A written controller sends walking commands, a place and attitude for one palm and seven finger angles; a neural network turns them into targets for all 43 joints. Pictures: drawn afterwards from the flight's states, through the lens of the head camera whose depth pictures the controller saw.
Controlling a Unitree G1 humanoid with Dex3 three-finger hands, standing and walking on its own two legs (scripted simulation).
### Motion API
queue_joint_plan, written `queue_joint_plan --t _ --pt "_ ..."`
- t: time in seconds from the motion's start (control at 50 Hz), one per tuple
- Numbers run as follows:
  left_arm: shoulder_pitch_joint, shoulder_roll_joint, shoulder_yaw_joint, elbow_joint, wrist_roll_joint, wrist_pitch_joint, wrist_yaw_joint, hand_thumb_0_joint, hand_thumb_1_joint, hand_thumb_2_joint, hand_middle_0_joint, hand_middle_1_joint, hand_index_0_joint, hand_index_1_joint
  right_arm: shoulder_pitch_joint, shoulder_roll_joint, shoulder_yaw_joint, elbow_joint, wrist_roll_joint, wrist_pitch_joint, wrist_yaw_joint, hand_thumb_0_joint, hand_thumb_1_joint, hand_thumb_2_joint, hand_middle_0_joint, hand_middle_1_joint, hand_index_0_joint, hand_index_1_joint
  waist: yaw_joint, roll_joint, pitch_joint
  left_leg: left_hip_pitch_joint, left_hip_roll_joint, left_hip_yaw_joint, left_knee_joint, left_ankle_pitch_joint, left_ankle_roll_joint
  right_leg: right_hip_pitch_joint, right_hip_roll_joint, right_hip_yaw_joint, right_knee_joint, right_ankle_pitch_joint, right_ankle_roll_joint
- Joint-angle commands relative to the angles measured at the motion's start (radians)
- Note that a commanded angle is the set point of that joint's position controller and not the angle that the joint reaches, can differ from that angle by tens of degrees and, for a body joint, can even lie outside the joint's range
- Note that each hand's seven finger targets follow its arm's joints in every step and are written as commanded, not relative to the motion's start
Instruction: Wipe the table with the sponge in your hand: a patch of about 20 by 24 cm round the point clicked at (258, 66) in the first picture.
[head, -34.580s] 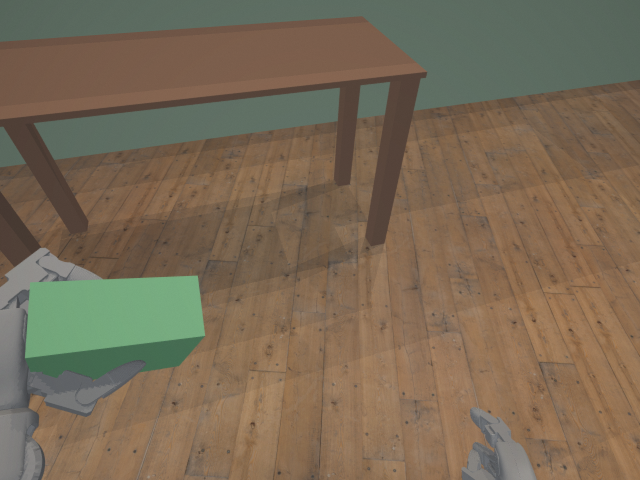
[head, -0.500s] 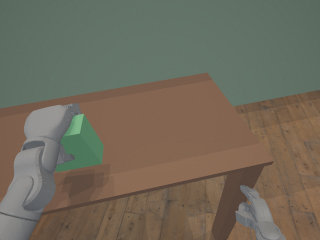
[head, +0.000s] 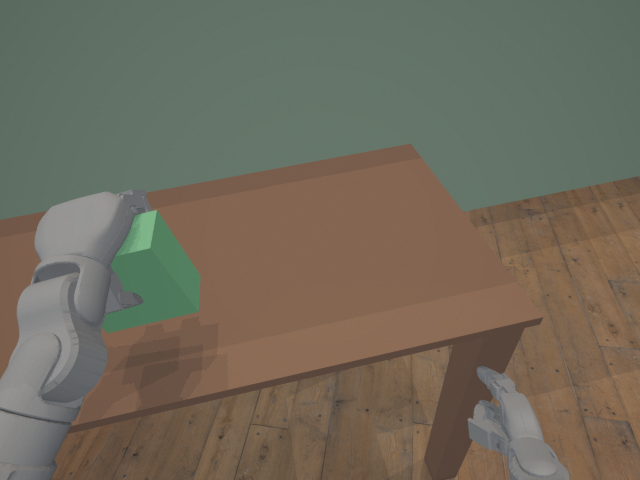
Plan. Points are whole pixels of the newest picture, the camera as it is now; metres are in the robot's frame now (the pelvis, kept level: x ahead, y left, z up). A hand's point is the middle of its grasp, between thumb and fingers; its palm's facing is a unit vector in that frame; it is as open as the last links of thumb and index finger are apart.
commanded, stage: bring the sponge back beside the body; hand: left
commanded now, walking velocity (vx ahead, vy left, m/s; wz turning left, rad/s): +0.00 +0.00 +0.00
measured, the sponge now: (140, 285) +0.28 +0.28 +0.13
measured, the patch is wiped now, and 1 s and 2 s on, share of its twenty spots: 1.00 1.00 1.00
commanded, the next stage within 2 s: step back with the hand held close in 1.56 s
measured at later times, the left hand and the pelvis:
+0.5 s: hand (104, 296) +0.24 +0.28 +0.17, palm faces +0.12 -0.07 -0.99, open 10.1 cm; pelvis -0.01 +0.00 +0.00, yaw +0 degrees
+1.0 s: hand (82, 332) +0.20 +0.29 +0.16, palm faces +0.14 -0.08 -0.99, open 10.1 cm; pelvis -0.01 +0.00 +0.00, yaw +0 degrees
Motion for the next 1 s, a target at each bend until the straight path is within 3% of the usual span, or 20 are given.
queue_joint_plan --t 0.0,0.06,0.1,0.16,0.2,0.26,0.3,0.36,0.4,0.42,0.5,0.56,0.6,0.62,0.7,0.76,0.8,0.86,0.9,0.98 --pt "-0.251 0.315 0.236 -0.226 0.038 -0.014 0.043 0.000 0.100 1.300 -1.200 -1.600 -1.200 -1.600 -0.269 -0.085 -0.038 -0.201 -0.004 -0.062 0.005 0.000 -0.900 -0.900 0.200 0.300 0.200 0.300 0.029 -0.047 -0.245 0.079 -0.019 -0.051 -0.030 0.147 0.034 0.054 -0.011 0.110 -0.070 0.164 -0.048" --pt "-0.162 0.256 0.199 -0.251 0.016 -0.015 0.036 0.000 0.100 1.300 -1.200 -1.600 -1.200 -1.600 -0.253 -0.078 -0.033 -0.212 -0.011 -0.052 0.014 0.000 -0.900 -0.900 0.200 0.300 0.200 0.300 0.031 -0.050 -0.210 0.071 -0.017 -0.039 -0.026 0.158 0.036 0.040 -0.016 0.071 -0.071 0.180 -0.038" --pt "-0.170 0.307 0.250 -0.275 0.020 -0.017 0.046 0.000 0.100 1.300 -1.200 -1.600 -1.200 -1.600 -0.268 -0.083 -0.036 -0.208 -0.006 -0.056 0.012 0.000 -0.900 -0.900 0.200 0.300 0.200 0.300 0.026 -0.058 -0.211 0.071 -0.016 -0.050 -0.022 0.146 0.034 0.036 -0.008 0.113 -0.069 0.165 -0.045" --pt "-0.135 0.266 0.214 -0.261 0.010 -0.021 0.047 0.000 0.100 1.300 -1.200 -1.600 -1.200 -1.600 -0.248 -0.080 -0.034 -0.211 -0.013 -0.050 0.008 0.000 -0.900 -0.900 0.200 0.300 0.200 0.300 0.026 -0.064 -0.178 0.069 -0.017 -0.034 -0.015 0.139 0.038 0.012 -0.016 0.077 -0.080 0.154 -0.034" --pt "-0.181 0.290 0.229 -0.289 0.015 -0.027 0.054 0.000 0.100 1.300 -1.200 -1.600 -1.200 -1.600 -0.271 -0.080 -0.035 -0.208 -0.004 -0.061 0.002 0.000 -0.900 -0.900 0.200 0.300 0.200 0.300 0.014 -0.045 -0.173 0.081 -0.016 -0.049 -0.022 0.107 0.036 -0.003 -0.008 0.116 -0.091 0.105 -0.040" --pt "-0.162 0.253 0.191 -0.244 0.018 -0.040 0.054 0.000 0.100 1.300 -1.200 -1.600 -1.200 -1.600 -0.244 -0.080 -0.036 -0.200 -0.013 -0.064 -0.003 0.000 -0.900 -0.900 0.200 0.300 0.200 0.300 0.017 -0.048 -0.158 0.079 -0.018 -0.040 -0.025 0.097 0.038 -0.007 -0.014 0.079 -0.099 0.088 -0.034" --pt "-0.176 0.285 0.221 -0.306 0.025 -0.054 0.060 0.000 0.100 1.300 -1.200 -1.600 -1.200 -1.600 -0.275 -0.075 -0.040 -0.203 -0.008 -0.077 -0.006 0.000 -0.900 -0.900 0.200 0.300 0.200 0.300 0.017 -0.016 -0.182 0.091 -0.017 -0.053 -0.024 0.091 0.035 0.004 -0.009 0.120 -0.094 0.076 -0.044" --pt "-0.100 0.248 0.200 -0.290 0.018 -0.066 0.060 0.000 0.100 1.300 -1.200 -1.600 -1.200 -1.600 -0.250 -0.074 -0.038 -0.198 -0.021 -0.071 -0.004 0.000 -0.900 -0.900 0.200 0.300 0.200 0.300 0.026 -0.041 -0.169 0.088 -0.017 -0.041 -0.024 0.107 0.037 0.005 -0.015 0.082 -0.097 0.093 -0.038" --pt "-0.095 0.297 0.254 -0.333 0.016 -0.071 0.072 0.000 0.100 1.300 -1.200 -1.600 -1.200 -1.600 -0.273 -0.075 -0.040 -0.201 -0.015 -0.080 -0.003 0.000 -0.900 -0.900 0.200 0.300 0.200 0.300 0.027 -0.033 -0.178 0.089 -0.014 -0.056 -0.025 0.095 0.033 0.011 -0.008 0.126 -0.094 0.075 -0.045" --pt "-0.091 0.259 0.221 -0.294 0.015 -0.067 0.072 0.000 0.100 1.300 -1.200 -1.600 -1.200 -1.600 -0.257 -0.071 -0.034 -0.199 -0.021 -0.076 -0.004 0.000 -0.900 -0.900 0.200 0.300 0.200 0.300 0.029 -0.047 -0.161 0.072 -0.014 -0.045 -0.028 0.087 0.033 0.006 -0.014 0.089 -0.095 0.064 -0.041" --pt "-0.070 0.293 0.265 -0.338 0.015 -0.067 0.088 0.000 0.100 1.300 -1.200 -1.600 -1.200 -1.600 -0.278 -0.075 -0.040 -0.199 -0.015 -0.076 -0.001 0.000 -0.900 -0.900 0.200 0.300 0.200 0.300 0.033 -0.025 -0.175 0.077 -0.014 -0.057 -0.039 0.072 0.031 0.016 -0.004 0.122 -0.096 0.044 -0.046" --pt "-0.013 0.240 0.223 -0.279 -0.001 -0.060 0.085 0.000 0.100 1.300 -1.200 -1.600 -1.200 -1.600 -0.254 -0.076 -0.039 -0.194 -0.023 -0.073 -0.002 0.000 -0.900 -0.900 0.200 0.300 0.200 0.300 0.033 -0.060 -0.133 0.066 -0.012 -0.041 -0.034 0.061 0.032 -0.008 -0.012 0.090 -0.108 0.038 -0.036" --pt "-0.029 0.264 0.246 -0.330 0.002 -0.063 0.088 0.000 0.100 1.300 -1.200 -1.600 -1.200 -1.600 -0.276 -0.075 -0.039 -0.198 -0.014 -0.079 -0.002 0.000 -0.900 -0.900 0.200 0.300 0.200 0.300 0.026 -0.039 -0.146 0.068 -0.010 -0.056 -0.040 0.048 0.029 -0.001 -0.004 0.120 -0.103 0.023 -0.044" --pt "-0.015 0.236 0.223 -0.321 0.002 -0.064 0.086 0.000 0.100 1.300 -1.200 -1.600 -1.200 -1.600 -0.265 -0.071 -0.036 -0.203 -0.020 -0.078 -0.003 0.000 -0.900 -0.900 0.200 0.300 0.200 0.300 0.032 -0.050 -0.150 0.064 -0.013 -0.046 -0.035 0.057 0.032 0.002 -0.009 0.094 -0.099 0.032 -0.040" --pt "0.028 0.259 0.250 -0.398 0.007 -0.078 0.093 0.000 0.100 1.300 -1.200 -1.600 -1.200 -1.600 -0.277 -0.072 -0.041 -0.206 -0.019 -0.086 0.000 0.000 -0.900 -0.900 0.200 0.300 0.200 0.300 0.032 -0.018 -0.159 0.079 -0.010 -0.056 -0.037 0.062 0.033 0.008 -0.001 0.116 -0.095 0.037 -0.044" --pt "0.093 0.231 0.238 -0.378 0.005 -0.084 0.101 0.000 0.100 1.300 -1.200 -1.600 -1.200 -1.600 -0.249 -0.070 -0.042 -0.198 -0.032 -0.081 0.003 0.000 -0.900 -0.900 0.200 0.300 0.200 0.300 0.040 -0.037 -0.136 0.075 -0.010 -0.043 -0.032 0.080 0.034 0.002 -0.005 0.082 -0.099 0.057 -0.039" --pt "0.075 0.263 0.269 -0.418 0.009 -0.087 0.109 0.000 0.100 1.300 -1.200 -1.600 -1.200 -1.600 -0.268 -0.071 -0.043 -0.201 -0.021 -0.085 0.004 0.000 -0.900 -0.900 0.200 0.300 0.200 0.300 0.033 -0.039 -0.140 0.076 -0.008 -0.058 -0.041 0.060 0.032 0.005 0.007 0.116 -0.100 0.032 -0.045" --pt "0.110 0.229 0.248 -0.378 0.007 -0.086 0.117 0.000 0.100 1.300 -1.200 -1.600 -1.200 -1.600 -0.244 -0.071 -0.044 -0.192 -0.030 -0.080 0.004 0.000 -0.900 -0.900 0.200 0.300 0.200 0.300 0.037 -0.042 -0.115 0.071 -0.010 -0.046 -0.043 0.063 0.032 -0.004 0.003 0.080 -0.106 0.037 -0.039" --pt "0.106 0.250 0.268 -0.433 0.007 -0.088 0.123 0.000 0.100 1.300 -1.200 -1.600 -1.200 -1.600 -0.271 -0.070 -0.046 -0.202 -0.023 -0.086 0.004 0.000 -0.900 -0.900 0.200 0.300 0.200 0.300 0.036 -0.008 -0.134 0.077 -0.009 -0.057 -0.045 0.057 0.032 0.012 0.008 0.119 -0.101 0.037 -0.047" --pt "0.172 0.216 0.247 -0.424 -0.005 -0.091 0.120 0.000 0.100 1.300 -1.200 -1.600 -1.200 -1.600 -0.246 -0.068 -0.048 -0.196 -0.028 -0.079 0.008 0.000 -0.900 -0.900 0.200 0.300 0.200 0.300 0.035 -0.043 -0.118 0.074 -0.009 -0.049 -0.045 0.053 0.033 0.001 -0.001 0.085 -0.107 0.031 -0.034"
